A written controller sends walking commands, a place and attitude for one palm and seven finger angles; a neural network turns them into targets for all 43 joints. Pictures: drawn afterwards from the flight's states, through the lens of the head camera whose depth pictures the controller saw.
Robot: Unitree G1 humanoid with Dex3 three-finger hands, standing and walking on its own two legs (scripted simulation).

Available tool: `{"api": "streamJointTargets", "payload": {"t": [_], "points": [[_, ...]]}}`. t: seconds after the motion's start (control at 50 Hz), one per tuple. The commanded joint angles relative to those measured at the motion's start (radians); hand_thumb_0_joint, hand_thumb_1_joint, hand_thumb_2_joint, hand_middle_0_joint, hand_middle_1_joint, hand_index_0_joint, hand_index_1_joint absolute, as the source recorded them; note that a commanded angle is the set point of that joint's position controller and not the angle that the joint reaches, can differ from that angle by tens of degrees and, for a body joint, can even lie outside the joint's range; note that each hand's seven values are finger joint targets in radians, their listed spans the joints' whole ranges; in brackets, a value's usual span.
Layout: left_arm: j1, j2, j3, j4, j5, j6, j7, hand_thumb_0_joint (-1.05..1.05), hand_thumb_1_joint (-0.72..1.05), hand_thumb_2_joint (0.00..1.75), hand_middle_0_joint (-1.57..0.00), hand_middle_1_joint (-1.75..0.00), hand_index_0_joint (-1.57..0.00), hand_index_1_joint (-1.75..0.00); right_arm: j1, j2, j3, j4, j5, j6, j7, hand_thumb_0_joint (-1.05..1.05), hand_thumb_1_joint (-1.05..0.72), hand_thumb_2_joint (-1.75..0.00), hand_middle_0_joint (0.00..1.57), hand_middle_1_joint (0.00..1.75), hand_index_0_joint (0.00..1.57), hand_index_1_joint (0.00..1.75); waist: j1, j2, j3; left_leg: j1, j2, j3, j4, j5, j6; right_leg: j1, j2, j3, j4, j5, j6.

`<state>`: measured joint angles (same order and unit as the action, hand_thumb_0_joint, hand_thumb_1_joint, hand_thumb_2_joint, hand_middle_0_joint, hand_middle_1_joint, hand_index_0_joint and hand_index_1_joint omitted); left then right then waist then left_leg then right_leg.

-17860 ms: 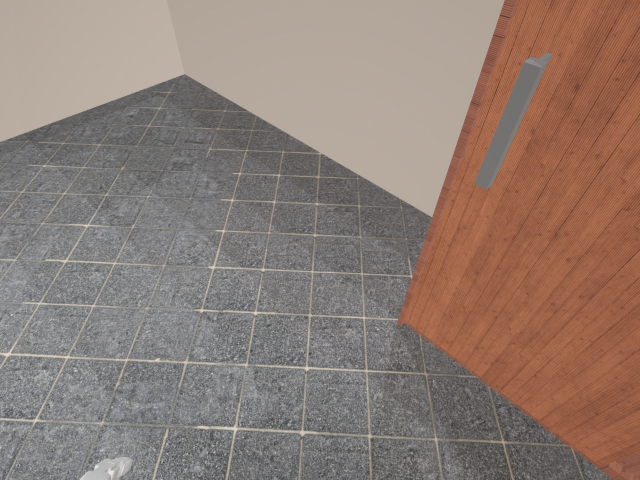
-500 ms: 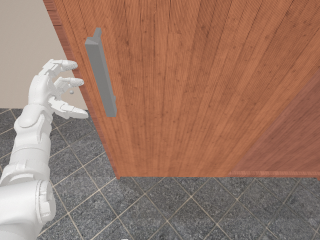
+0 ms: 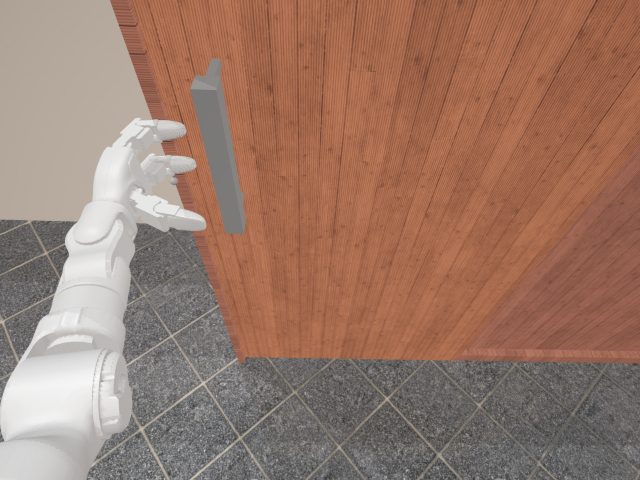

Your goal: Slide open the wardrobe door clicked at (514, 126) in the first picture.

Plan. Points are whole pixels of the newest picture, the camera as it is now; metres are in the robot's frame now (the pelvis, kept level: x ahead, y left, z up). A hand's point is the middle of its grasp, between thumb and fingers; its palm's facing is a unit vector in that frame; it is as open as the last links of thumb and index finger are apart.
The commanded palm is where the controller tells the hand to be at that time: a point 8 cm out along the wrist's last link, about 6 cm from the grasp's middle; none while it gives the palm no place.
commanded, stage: move the hooked fingers beside the handle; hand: left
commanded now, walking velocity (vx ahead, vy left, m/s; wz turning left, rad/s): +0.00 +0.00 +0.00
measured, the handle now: (226, 156) +0.51 +0.12 +0.12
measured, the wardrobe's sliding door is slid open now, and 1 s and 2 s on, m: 0.00 0.00 0.00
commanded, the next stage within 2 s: feel for the door with the fingertips in 0.24 s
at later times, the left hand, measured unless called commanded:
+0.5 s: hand (177, 189) +0.43 +0.17 +0.13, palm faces -0.04 -1.00 +0.00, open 14.0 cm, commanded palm +0.41 +0.22 +0.13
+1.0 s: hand (187, 178) +0.45 +0.16 +0.13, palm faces -0.02 -1.00 +0.00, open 14.0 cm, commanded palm +0.43 +0.21 +0.13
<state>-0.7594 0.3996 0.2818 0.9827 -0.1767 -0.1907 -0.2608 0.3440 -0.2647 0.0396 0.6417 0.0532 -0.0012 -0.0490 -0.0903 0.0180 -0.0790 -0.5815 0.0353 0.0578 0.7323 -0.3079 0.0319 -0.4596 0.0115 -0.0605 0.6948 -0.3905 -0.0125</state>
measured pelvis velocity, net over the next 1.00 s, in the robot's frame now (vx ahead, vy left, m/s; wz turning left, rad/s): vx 0.00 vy -0.01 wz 0.00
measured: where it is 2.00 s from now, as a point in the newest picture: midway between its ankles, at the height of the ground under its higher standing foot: outside the picture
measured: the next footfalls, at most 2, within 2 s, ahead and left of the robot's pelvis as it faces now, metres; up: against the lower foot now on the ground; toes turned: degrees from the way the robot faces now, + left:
none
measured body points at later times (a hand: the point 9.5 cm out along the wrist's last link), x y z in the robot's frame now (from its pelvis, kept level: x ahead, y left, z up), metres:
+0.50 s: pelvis -0.01 -0.01 +0.00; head +0.03 +0.00 +0.45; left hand +0.43 +0.22 +0.14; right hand +0.06 -0.28 -0.11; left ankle +0.03 +0.10 -0.71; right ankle -0.03 -0.11 -0.71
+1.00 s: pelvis +0.00 -0.01 +0.00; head +0.04 -0.01 +0.45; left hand +0.45 +0.22 +0.13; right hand +0.05 -0.28 -0.12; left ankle +0.03 +0.10 -0.71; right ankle -0.03 -0.11 -0.71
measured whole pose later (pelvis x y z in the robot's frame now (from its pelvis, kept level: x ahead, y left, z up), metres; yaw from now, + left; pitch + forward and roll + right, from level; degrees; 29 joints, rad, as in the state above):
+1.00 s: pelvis +0.00 -0.01 +0.00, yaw +0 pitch +9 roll -1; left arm -0.77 0.39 0.27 0.99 -0.18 -0.24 -0.23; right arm 0.36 -0.27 0.02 0.67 0.05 -0.01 -0.05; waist -0.09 0.03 -0.07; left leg -0.58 0.05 0.05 0.73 -0.30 0.02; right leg -0.46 0.03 -0.07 0.70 -0.39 -0.03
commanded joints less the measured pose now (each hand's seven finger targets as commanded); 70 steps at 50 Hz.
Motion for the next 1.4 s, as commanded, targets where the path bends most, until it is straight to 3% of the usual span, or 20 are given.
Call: {"api": "streamJointTargets", "payload": {"t": [0.0,0.08,0.12,0.18,0.2,0.24,0.32,0.38,0.48,0.54,0.66,0.76,0.86,0.92,0.98,1.14,1.22,1.26,1.32,1.38], "points": [[-0.422,0.263,0.074,-0.264,-0.006,-0.097,0.023,0.0,-0.5,0.3,-0.3,-1.2,-0.3,-1.2,0.051,-0.164,-0.069,-0.109,-0.006,-0.035,-0.013,0.0,-0.9,-0.9,0.2,0.3,0.2,0.3,0.022,0.076,-0.351,0.375,-0.014,-0.087,-0.067,0.273,0.001,-0.045,0.029,0.023,-0.083,0.313,-0.008],[-0.417,0.283,0.091,-0.323,-0.02,-0.144,0.01,0.0,-0.5,0.3,-0.3,-1.2,-0.3,-1.2,0.048,-0.167,-0.075,-0.108,-0.003,-0.04,-0.015,0.0,-0.9,-0.9,0.2,0.3,0.2,0.3,0.02,0.057,-0.391,0.401,-0.009,-0.087,-0.064,0.292,0.002,-0.014,0.038,0.029,-0.084,0.34,-0.008],[-0.41,0.23,0.049,-0.322,-0.032,-0.137,-0.003,0.0,-0.5,0.3,-0.3,-1.2,-0.3,-1.2,0.051,-0.163,-0.076,-0.105,0.0,-0.043,-0.017,0.0,-0.9,-0.9,0.2,0.3,0.2,0.3,0.006,0.044,-0.384,0.406,-0.013,-0.083,-0.06,0.301,0.008,-0.01,0.04,0.024,-0.09,0.349,-0.007],[-0.356,0.258,0.066,-0.238,-0.032,-0.088,-0.022,0.0,-0.5,0.3,-0.3,-1.2,-0.3,-1.2,0.046,-0.169,-0.075,-0.093,0.008,-0.035,-0.023,0.0,-0.9,-0.9,0.2,0.3,0.2,0.3,0.01,0.036,-0.282,0.339,-0.015,-0.072,-0.077,0.231,0.009,-0.03,0.035,0.028,-0.111,0.32,-0.004],[-0.368,0.23,0.032,-0.212,-0.032,-0.073,-0.029,0.0,-0.5,0.3,-0.3,-1.2,-0.3,-1.2,0.042,-0.167,-0.07,-0.096,0.01,-0.032,-0.024,0.0,-0.9,-0.9,0.2,0.3,0.2,0.3,-0.002,0.02,-0.235,0.304,-0.017,-0.069,-0.087,0.187,0.012,-0.043,0.032,0.028,-0.121,0.289,-0.001],[-0.374,0.234,0.035,-0.19,-0.03,-0.059,-0.029,0.0,-0.5,0.3,-0.3,-1.2,-0.3,-1.2,0.042,-0.169,-0.069,-0.097,0.01,-0.033,-0.027,0.0,-0.9,-0.9,0.2,0.3,0.2,0.3,0.001,0.013,-0.216,0.279,-0.022,-0.066,-0.088,0.165,0.016,-0.042,0.027,0.032,-0.125,0.278,0.0],[-0.455,0.25,0.049,-0.268,-0.042,-0.1,-0.02,0.0,-0.5,0.3,-0.3,-1.2,-0.3,-1.2,0.051,-0.168,-0.072,-0.098,0.002,-0.042,-0.029,0.0,-0.9,-0.9,0.2,0.3,0.2,0.3,-0.005,0.031,-0.298,0.328,-0.023,-0.074,-0.074,0.183,0.017,-0.032,0.027,0.035,-0.116,0.272,-0.003],[-0.456,0.193,0.012,-0.322,-0.044,-0.141,-0.012,0.0,-0.5,0.3,-0.3,-1.2,-0.3,-1.2,0.042,-0.16,-0.076,-0.092,0.002,-0.055,-0.022,0.0,-0.9,-0.9,0.2,0.3,0.2,0.3,-0.004,0.074,-0.364,0.408,-0.016,-0.087,-0.067,0.215,0.006,-0.06,0.035,0.03,-0.103,0.274,-0.006],[-0.463,0.17,-0.011,-0.23,-0.033,-0.116,0.012,0.0,-0.5,0.3,-0.3,-1.2,-0.3,-1.2,0.035,-0.162,-0.074,-0.072,0.005,-0.056,-0.018,0.0,-0.9,-0.9,0.2,0.3,0.2,0.3,-0.018,0.031,-0.266,0.328,-0.02,-0.08,-0.076,0.134,0.011,-0.084,0.029,0.033,-0.116,0.229,0.002],[-0.428,0.195,0.021,-0.242,-0.019,-0.098,0.039,0.0,-0.5,0.3,-0.3,-1.2,-0.3,-1.2,0.032,-0.161,-0.074,-0.084,0.0,-0.057,-0.013,0.0,-0.9,-0.9,0.2,0.3,0.2,0.3,0.011,0.049,-0.312,0.329,-0.026,-0.073,-0.072,0.163,0.01,-0.045,0.025,0.035,-0.105,0.262,-0.001],[-0.424,0.21,0.046,-0.246,-0.018,-0.112,0.063,0.0,-0.5,0.3,-0.3,-1.2,-0.3,-1.2,0.03,-0.152,-0.069,-0.101,-0.002,-0.056,-0.01,0.0,-0.9,-0.9,0.2,0.3,0.2,0.3,0.011,-0.033,-0.304,0.275,-0.03,-0.056,-0.071,0.168,0.017,0.015,0.026,0.049,-0.107,0.314,0.008],[-0.451,0.232,0.054,-0.239,-0.003,-0.131,0.059,0.0,-0.5,0.3,-0.3,-1.2,-0.3,-1.2,0.04,-0.153,-0.071,-0.089,-0.002,-0.053,-0.011,0.0,-0.9,-0.9,0.2,0.3,0.2,0.3,0.004,0.007,-0.317,0.293,-0.029,-0.056,-0.06,0.189,0.015,0.004,0.026,0.052,-0.1,0.336,0.006],[-0.475,0.17,0.0,-0.234,-0.013,-0.121,0.031,0.0,-0.5,0.3,-0.3,-1.2,-0.3,-1.2,0.045,-0.151,-0.074,-0.083,0.0,-0.052,-0.011,0.0,-0.9,-0.9,0.2,0.3,0.2,0.3,-0.011,0.055,-0.336,0.34,-0.028,-0.06,-0.055,0.219,0.012,-0.024,0.029,0.045,-0.101,0.35,0.003],[-0.471,0.186,0.015,-0.199,-0.026,-0.114,0.02,0.0,-0.5,0.3,-0.3,-1.2,-0.3,-1.2,0.063,-0.159,-0.076,-0.072,-0.002,-0.047,-0.014,0.0,-0.9,-0.9,0.2,0.3,0.2,0.3,-0.019,-0.007,-0.326,0.322,-0.028,-0.064,-0.049,0.238,0.018,-0.01,0.031,0.04,-0.102,0.368,0.003],[-0.518,0.159,-0.009,-0.191,-0.023,-0.109,0.02,0.0,-0.5,0.3,-0.3,-1.2,-0.3,-1.2,0.065,-0.157,-0.078,-0.064,-0.001,-0.046,-0.013,0.0,-0.9,-0.9,0.2,0.3,0.2,0.3,-0.026,0.016,-0.312,0.328,-0.025,-0.069,-0.053,0.224,0.014,-0.049,0.03,0.037,-0.101,0.344,0.004],[-0.542,0.235,0.05,-0.178,0.011,-0.136,0.059,0.0,-0.5,0.3,-0.3,-1.2,-0.3,-1.2,0.085,-0.163,-0.079,-0.056,-0.012,-0.04,-0.006,0.0,-0.9,-0.9,0.2,0.3,0.2,0.3,-0.014,0.043,-0.353,0.333,-0.022,-0.077,-0.042,0.255,0.01,-0.053,0.032,0.035,-0.077,0.344,0.0],[-0.577,0.217,0.037,-0.164,0.013,-0.141,0.065,0.0,-0.5,0.3,-0.3,-1.2,-0.3,-1.2,0.098,-0.162,-0.08,-0.055,-0.014,-0.038,-0.006,0.0,-0.9,-0.9,0.2,0.3,0.2,0.3,-0.03,0.012,-0.344,0.322,-0.021,-0.078,-0.035,0.246,0.012,-0.056,0.033,0.032,-0.08,0.333,0.002],[-0.611,0.163,-0.016,-0.152,0.017,-0.131,0.062,0.0,-0.5,0.3,-0.3,-1.2,-0.3,-1.2,0.091,-0.158,-0.079,-0.052,-0.011,-0.036,-0.005,0.0,-0.9,-0.9,0.2,0.3,0.2,0.3,-0.051,0.05,-0.328,0.34,-0.02,-0.077,-0.035,0.234,0.01,-0.101,0.035,0.035,-0.085,0.321,0.004],[-0.625,0.237,0.046,-0.11,0.017,-0.129,0.07,0.0,-0.5,0.3,-0.3,-1.2,-0.3,-1.2,0.116,-0.17,-0.079,-0.038,-0.018,-0.034,-0.008,0.0,-0.9,-0.9,0.2,0.3,0.2,0.3,-0.048,-0.001,-0.329,0.309,-0.02,-0.086,-0.033,0.224,0.014,-0.081,0.034,0.033,-0.085,0.305,0.003],[-0.607,0.183,0.009,-0.128,0.016,-0.129,0.058,0.0,-0.5,0.3,-0.3,-1.2,-0.3,-1.2,0.104,-0.162,-0.081,-0.047,-0.016,-0.036,-0.005,0.0,-0.9,-0.9,0.2,0.3,0.2,0.3,-0.04,0.056,-0.353,0.343,-0.017,-0.086,-0.035,0.224,0.007,-0.109,0.034,0.03,-0.08,0.293,0.001]]}}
